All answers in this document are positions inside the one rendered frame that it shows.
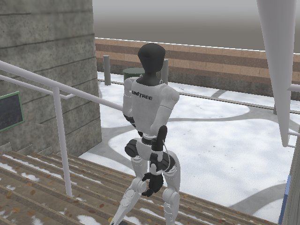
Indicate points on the stairs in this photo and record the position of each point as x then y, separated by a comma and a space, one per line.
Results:
33, 192

